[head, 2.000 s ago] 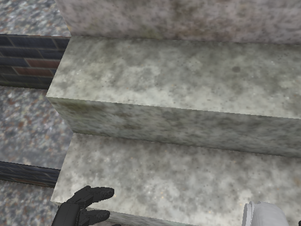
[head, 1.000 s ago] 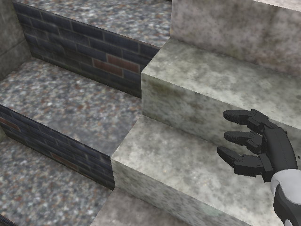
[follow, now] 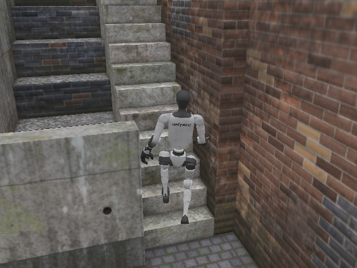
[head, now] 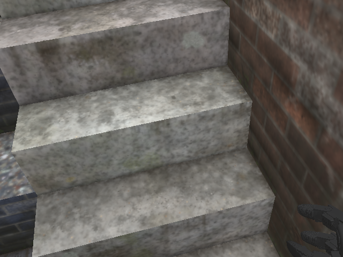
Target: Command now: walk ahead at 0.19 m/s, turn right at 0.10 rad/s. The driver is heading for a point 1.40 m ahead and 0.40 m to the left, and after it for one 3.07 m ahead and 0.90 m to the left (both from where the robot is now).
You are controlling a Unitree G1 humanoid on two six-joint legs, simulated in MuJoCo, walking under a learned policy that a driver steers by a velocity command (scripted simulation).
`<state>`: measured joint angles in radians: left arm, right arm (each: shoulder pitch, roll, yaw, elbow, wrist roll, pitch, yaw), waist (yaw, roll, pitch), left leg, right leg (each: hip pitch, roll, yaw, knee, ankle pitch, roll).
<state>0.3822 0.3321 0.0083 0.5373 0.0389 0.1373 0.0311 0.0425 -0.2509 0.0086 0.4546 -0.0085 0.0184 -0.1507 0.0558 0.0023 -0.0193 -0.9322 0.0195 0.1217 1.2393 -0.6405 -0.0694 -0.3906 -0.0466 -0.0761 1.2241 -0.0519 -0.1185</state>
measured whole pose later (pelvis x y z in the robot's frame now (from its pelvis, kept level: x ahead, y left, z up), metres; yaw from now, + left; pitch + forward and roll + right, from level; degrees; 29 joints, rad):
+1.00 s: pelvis -0.44 -0.03 -0.27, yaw -1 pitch +4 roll -1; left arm 0.38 0.21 0.02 0.69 0.01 -0.07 0.02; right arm 0.11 -0.23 -0.02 0.68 0.01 -0.11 0.02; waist 0.03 0.03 -0.01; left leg -0.73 0.08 -0.04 1.29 -0.26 0.06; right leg -0.22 0.03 -0.04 0.45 -0.30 -0.04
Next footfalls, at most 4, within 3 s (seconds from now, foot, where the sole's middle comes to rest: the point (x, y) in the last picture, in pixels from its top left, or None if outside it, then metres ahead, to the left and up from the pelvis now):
0.10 right None -0.13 -0.11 -1.04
0.36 left None -0.46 0.15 -1.04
0.86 right None -0.44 -0.14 -1.04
1.30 left None -0.16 0.09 -1.04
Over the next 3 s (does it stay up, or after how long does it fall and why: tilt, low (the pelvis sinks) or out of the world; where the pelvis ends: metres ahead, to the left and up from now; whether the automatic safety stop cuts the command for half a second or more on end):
stays up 0.21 -0.01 -0.04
